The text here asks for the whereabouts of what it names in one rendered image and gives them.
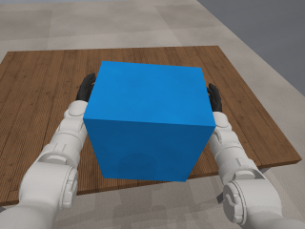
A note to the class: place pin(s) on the robot left hand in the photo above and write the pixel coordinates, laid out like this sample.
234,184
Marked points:
85,90

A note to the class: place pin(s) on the robot right forearm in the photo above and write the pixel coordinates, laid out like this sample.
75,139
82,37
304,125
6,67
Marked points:
229,154

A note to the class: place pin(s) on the carton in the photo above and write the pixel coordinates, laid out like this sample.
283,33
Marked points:
148,121

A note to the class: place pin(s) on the robot left upper arm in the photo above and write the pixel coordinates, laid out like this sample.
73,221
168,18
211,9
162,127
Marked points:
48,189

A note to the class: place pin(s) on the table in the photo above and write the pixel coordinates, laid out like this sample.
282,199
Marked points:
37,87

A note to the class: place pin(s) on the robot right hand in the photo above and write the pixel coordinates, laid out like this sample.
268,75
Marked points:
215,98

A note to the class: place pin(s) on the robot left forearm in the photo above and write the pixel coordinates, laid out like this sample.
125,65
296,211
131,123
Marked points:
67,141

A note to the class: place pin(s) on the robot right upper arm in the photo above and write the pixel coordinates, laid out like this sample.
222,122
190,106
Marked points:
254,204

